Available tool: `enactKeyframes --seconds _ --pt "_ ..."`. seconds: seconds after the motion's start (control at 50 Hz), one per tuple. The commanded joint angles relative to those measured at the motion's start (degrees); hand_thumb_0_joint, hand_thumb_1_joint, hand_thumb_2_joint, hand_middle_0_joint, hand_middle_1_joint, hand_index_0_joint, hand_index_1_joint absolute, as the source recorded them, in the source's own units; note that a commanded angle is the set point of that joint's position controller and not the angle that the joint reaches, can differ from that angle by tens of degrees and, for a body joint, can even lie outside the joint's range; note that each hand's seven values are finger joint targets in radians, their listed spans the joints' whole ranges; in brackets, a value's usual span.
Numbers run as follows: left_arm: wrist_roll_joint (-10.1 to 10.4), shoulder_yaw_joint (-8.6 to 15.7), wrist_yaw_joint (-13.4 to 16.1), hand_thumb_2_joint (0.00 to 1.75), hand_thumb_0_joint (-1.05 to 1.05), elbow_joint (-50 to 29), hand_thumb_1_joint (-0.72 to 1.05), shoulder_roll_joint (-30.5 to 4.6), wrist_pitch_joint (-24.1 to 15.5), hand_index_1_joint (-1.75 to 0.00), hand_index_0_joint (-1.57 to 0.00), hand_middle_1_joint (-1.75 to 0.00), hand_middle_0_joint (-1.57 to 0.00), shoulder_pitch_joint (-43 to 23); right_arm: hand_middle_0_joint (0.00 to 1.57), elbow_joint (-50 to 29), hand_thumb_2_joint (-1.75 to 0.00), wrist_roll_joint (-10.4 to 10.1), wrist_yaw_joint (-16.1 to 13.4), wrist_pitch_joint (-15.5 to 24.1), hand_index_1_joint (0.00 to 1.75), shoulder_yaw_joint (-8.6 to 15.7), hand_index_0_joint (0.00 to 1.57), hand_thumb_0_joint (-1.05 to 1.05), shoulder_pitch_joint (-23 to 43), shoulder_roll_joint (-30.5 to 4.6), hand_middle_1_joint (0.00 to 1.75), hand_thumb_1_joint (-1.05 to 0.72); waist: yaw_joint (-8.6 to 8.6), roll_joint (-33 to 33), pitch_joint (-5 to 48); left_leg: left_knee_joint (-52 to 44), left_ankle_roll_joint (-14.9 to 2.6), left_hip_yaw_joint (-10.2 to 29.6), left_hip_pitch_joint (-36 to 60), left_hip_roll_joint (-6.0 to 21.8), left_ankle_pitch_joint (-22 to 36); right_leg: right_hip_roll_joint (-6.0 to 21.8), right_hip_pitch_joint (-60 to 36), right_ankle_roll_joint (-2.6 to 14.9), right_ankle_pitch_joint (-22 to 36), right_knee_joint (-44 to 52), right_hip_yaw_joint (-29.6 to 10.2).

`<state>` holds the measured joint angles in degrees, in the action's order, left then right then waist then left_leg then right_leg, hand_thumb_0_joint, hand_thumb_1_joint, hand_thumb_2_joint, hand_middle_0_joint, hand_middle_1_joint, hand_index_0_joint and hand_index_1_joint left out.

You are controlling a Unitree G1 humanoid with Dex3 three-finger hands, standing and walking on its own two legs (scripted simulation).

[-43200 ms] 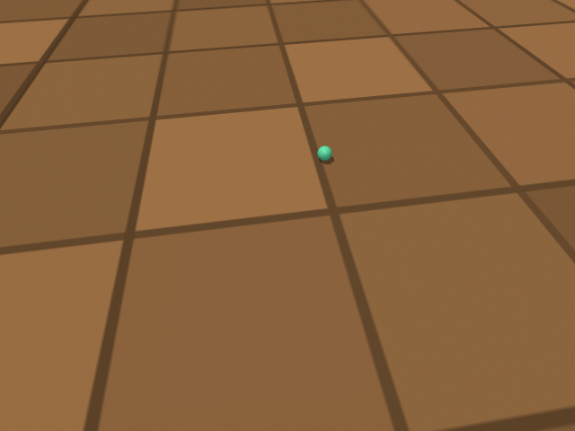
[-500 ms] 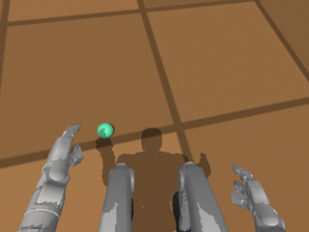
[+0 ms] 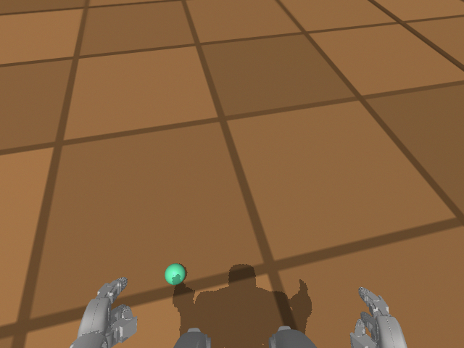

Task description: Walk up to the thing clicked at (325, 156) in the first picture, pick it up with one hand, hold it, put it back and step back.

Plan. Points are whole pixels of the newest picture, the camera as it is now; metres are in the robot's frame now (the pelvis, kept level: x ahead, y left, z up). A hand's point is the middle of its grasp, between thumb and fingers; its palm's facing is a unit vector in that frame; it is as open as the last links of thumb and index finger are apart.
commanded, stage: home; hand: left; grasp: from above
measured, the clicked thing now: (175, 274) +0.47 +0.22 -0.65
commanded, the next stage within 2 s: none
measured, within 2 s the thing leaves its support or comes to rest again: neither
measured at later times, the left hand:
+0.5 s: hand (126, 337) +0.17 +0.18 -0.02, palm faces +0.08 -0.98 -0.20, open 7.4 cm
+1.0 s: hand (127, 333) +0.17 +0.18 -0.02, palm faces +0.06 -0.98 -0.20, open 7.4 cm
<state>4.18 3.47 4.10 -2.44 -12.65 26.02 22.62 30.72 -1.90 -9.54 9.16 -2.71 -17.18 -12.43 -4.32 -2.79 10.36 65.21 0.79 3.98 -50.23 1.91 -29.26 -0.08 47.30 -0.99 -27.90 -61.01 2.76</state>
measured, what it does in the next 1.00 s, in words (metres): stands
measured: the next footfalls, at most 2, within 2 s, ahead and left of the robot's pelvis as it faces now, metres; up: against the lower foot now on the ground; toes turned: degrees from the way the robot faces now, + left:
none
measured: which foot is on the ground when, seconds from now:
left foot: down 0.00-1.00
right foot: down 0.00-1.00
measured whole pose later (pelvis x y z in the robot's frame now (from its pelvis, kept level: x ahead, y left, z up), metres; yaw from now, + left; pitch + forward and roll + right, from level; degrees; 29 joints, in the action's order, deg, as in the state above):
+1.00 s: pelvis +0.01 +0.00 +0.02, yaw +1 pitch +9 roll -3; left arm 3.0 2.0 1.1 -7.4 -12.6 25.9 28.8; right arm 31.6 -0.2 -10.5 14.6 -2.1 -16.8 -12.9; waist -2.2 -2.6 8.9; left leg 58.3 0.8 3.4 -39.9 1.6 -27.8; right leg 0.3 37.2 -1.1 -26.7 -54.6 2.4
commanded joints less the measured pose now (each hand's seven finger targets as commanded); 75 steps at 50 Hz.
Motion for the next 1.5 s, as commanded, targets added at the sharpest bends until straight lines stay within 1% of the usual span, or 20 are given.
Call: enactKeyframes --seconds 0.0,0.1,0.2,0.3,0.48,0.62,0.74,0.8,0.86,0.94,1.0,1.08,1.12,1.26,1.28,1.3,1.34,1.4,1.42,1.48 --pt "-0.48 2.36 -0.14 0.90 0.00 -14.63 0.90 -5.45 -2.40 -0.30 -0.20 -0.30 -0.20 3.61 0.20 -9.58 -0.90 0.33 -1.78 4.31 0.30 3.13 0.20 0.00 2.61 -5.90 0.30 -0.90 1.15 -1.76 7.32 -14.06 -1.35 -0.89 13.49 -1.82 13.35 -1.62 -9.93 1.38 11.89 13.28 0.62" --pt "-0.61 1.62 -1.34 0.90 0.00 -15.81 0.90 -4.84 -2.05 -0.30 -0.20 -0.30 -0.20 6.18 0.20 -10.20 -0.90 0.69 -2.10 5.64 0.30 3.36 0.20 0.00 2.98 -6.22 0.30 -0.90 1.23 0.42 3.61 -16.40 -1.70 -0.87 14.49 -1.89 12.61 -1.64 -11.40 1.14 10.79 15.64 1.30" --pt "-1.01 1.36 -2.64 0.90 0.00 -15.20 0.90 -5.25 -2.25 -0.30 -0.20 -0.30 -0.20 4.60 0.20 -10.14 -0.90 1.16 -2.10 7.00 0.30 3.73 0.20 0.00 3.96 -6.94 0.30 -0.90 0.74 1.03 0.37 -18.05 -1.61 -0.90 14.58 -1.75 9.32 -1.62 -10.06 0.90 7.50 16.50 1.83" --pt "-1.13 2.29 -3.12 0.90 0.00 -15.82 0.90 -5.75 -2.64 -0.30 -0.20 -0.30 -0.20 4.10 0.20 -9.69 -0.90 1.44 -1.87 8.14 0.30 3.82 0.20 0.00 3.90 -7.11 0.30 -0.90 1.33 0.78 2.76 -17.29 -1.56 -1.14 16.11 -1.98 11.48 -1.31 -11.68 0.90 9.39 16.05 1.50" --pt "-1.67 1.71 -2.78 0.90 0.00 -15.63 0.90 -5.82 -3.01 -0.30 -0.20 -0.30 -0.20 3.79 0.20 -8.88 -0.90 1.70 -1.82 8.53 0.30 3.56 0.20 0.00 4.53 -6.98 0.30 -0.90 1.55 -0.95 3.14 -17.10 -1.39 -1.28 16.69 -2.02 13.00 -1.24 -12.39 0.97 11.10 15.70 1.25" --pt "-1.63 1.91 -2.70 0.90 0.00 -15.39 0.90 -5.87 -3.06 -0.30 -0.20 -0.30 -0.20 4.44 0.20 -8.99 -0.90 1.57 -1.82 8.54 0.30 3.52 0.20 0.00 5.18 -7.05 0.30 -0.90 2.34 -0.05 1.69 -18.04 -1.46 -1.38 15.39 -1.99 9.01 -1.22 -11.80 0.89 7.63 16.39 1.31" --pt "-1.33 1.77 -2.74 0.90 0.00 -15.75 0.90 -5.76 -2.98 -0.30 -0.20 -0.30 -0.20 4.40 0.20 -9.06 -0.90 1.53 -1.97 8.60 0.30 3.69 0.20 0.00 4.54 -7.04 0.30 -0.90 1.89 0.85 3.52 -16.83 -1.59 -1.52 15.70 -2.11 11.38 -1.12 -12.42 0.73 9.97 16.27 0.98" --pt "-1.31 2.13 -2.76 0.90 0.00 -15.64 0.90 -5.88 -3.01 -0.30 -0.20 -0.30 -0.20 4.52 0.20 -8.98 -0.90 1.54 -1.96 8.80 0.30 3.76 0.20 0.00 4.63 -7.13 0.30 -0.90 1.96 0.61 2.77 -17.23 -1.58 -1.61 15.41 -2.02 9.36 -1.14 -12.00 0.75 8.04 16.48 0.92" --pt "-1.37 2.33 -2.69 0.90 0.00 -16.05 0.90 -6.26 -3.23 -0.30 -0.20 -0.30 -0.20 4.77 0.20 -8.74 -0.90 1.53 -2.05 8.79 0.30 3.93 0.20 0.00 4.26 -7.20 0.30 -0.90 1.93 0.56 4.06 -16.58 -1.55 -1.73 16.31 -2.00 12.06 -1.12 -12.87 0.73 10.52 16.08 0.88" --pt "-1.46 1.62 -2.74 0.90 0.00 -14.99 0.90 -5.68 -3.15 -0.30 -0.20 -0.30 -0.20 4.89 0.20 -8.55 -0.90 1.51 -1.97 8.66 0.30 3.78 0.20 0.00 4.37 -7.18 0.30 -0.90 2.32 0.07 2.25 -17.44 -1.33 -1.17 15.68 -1.66 11.45 -1.37 -11.86 0.93 9.56 15.64 1.29" --pt "-1.40 2.67 -2.67 0.90 0.00 -16.51 0.90 -6.93 -3.25 -0.30 -0.20 -0.30 -0.20 4.07 0.20 -8.71 -0.90 1.62 -1.93 8.78 0.30 3.90 0.20 0.00 4.30 -7.28 0.30 -0.90 2.09 -0.20 2.81 -17.51 -1.40 -1.16 15.59 -1.75 10.68 -1.32 -12.21 0.89 9.09 15.70 1.17" --pt "-1.44 1.11 -2.85 0.90 0.00 -15.46 0.90 -5.70 -2.98 -0.30 -0.20 -0.30 -0.20 5.58 0.20 -8.91 -0.90 1.60 -1.90 8.74 0.30 3.96 0.20 0.00 4.43 -7.48 0.30 -0.90 2.04 0.41 2.52 -17.41 -1.29 -1.20 16.14 -1.58 12.12 -1.43 -12.13 0.96 10.05 15.23 1.32" --pt "-1.16 2.16 -2.80 0.90 0.00 -16.54 0.90 -6.53 -3.04 -0.30 -0.20 -0.30 -0.20 4.79 0.20 -8.91 -0.90 1.52 -1.81 8.56 0.30 3.96 0.20 0.00 4.25 -7.44 0.30 -0.90 2.25 0.05 3.15 -17.07 -1.36 -1.35 15.85 -1.74 12.12 -1.30 -12.46 0.94 10.09 15.56 1.16" --pt "-1.49 1.34 -2.74 0.90 0.00 -15.66 0.90 -5.99 -2.84 -0.30 -0.20 -0.30 -0.20 4.56 0.20 -8.72 -0.90 1.57 -1.94 8.47 0.30 3.85 0.20 0.00 4.07 -7.09 0.30 -0.90 1.79 1.35 2.48 -16.23 -1.60 -1.58 15.55 -1.83 13.27 -1.12 -12.47 0.73 11.57 15.68 0.89" --pt "-1.37 2.36 -2.70 0.90 0.00 -16.73 0.90 -6.75 -2.91 -0.30 -0.20 -0.30 -0.20 4.61 0.20 -8.85 -0.90 1.63 -1.93 8.51 0.30 4.03 0.20 0.00 3.89 -7.16 0.30 -0.90 1.92 0.18 4.56 -15.81 -1.54 -1.80 16.50 -1.95 14.75 -0.99 -13.21 0.77 13.02 15.49 0.65" --pt "-1.66 0.94 -2.73 0.90 0.00 -15.09 0.90 -5.58 -2.72 -0.30 -0.20 -0.30 -0.20 4.87 0.20 -8.66 -0.90 1.57 -1.88 8.45 0.30 3.79 0.20 0.00 4.25 -7.18 0.30 -0.90 1.72 0.87 2.84 -16.58 -1.54 -1.43 15.99 -1.77 13.32 -1.15 -12.44 0.85 11.52 15.42 0.97" --pt "-1.48 3.03 -2.46 0.90 0.00 -17.30 0.90 -7.66 -3.11 -0.30 -0.20 -0.30 -0.20 3.52 0.20 -9.06 -0.90 1.65 -1.91 8.37 0.30 4.05 0.20 0.00 4.51 -7.56 0.30 -0.90 2.22 0.10 2.47 -17.07 -1.49 -1.42 15.48 -1.74 10.94 -1.16 -12.17 0.84 9.32 15.80 1.00" --pt "-1.55 0.71 -2.72 0.90 0.00 -16.26 0.90 -5.69 -2.83 -0.30 -0.20 -0.30 -0.20 4.82 0.20 -8.62 -0.90 1.50 -1.79 8.23 0.30 3.69 0.20 0.00 4.43 -6.93 0.30 -0.90 2.18 -0.64 2.21 -17.22 -1.35 -1.09 15.82 -1.63 11.79 -1.22 -11.80 0.99 9.94 15.42 1.15" --pt "-1.49 1.95 -2.58 0.90 0.00 -16.81 0.90 -6.56 -2.88 -0.30 -0.20 -0.30 -0.20 4.41 0.20 -9.05 -0.90 1.48 -1.83 8.29 0.30 3.98 0.20 0.00 4.30 -7.43 0.30 -0.90 1.99 -0.24 2.27 -17.45 -1.38 -0.92 15.78 -1.51 11.23 -1.27 -11.82 1.02 9.43 15.33 1.21" --pt "-1.45 1.90 -2.57 0.90 0.00 -17.15 0.90 -6.82 -2.89 -0.30 -0.20 -0.30 -0.20 4.93 0.20 -8.90 -0.90 1.63 -1.74 8.20 0.30 4.22 0.20 0.00 4.11 -7.75 0.30 -0.90 2.17 -1.20 4.23 -17.62 -1.07 -0.37 16.66 -1.24 13.61 -1.47 -12.55 1.22 11.10 14.30 1.52"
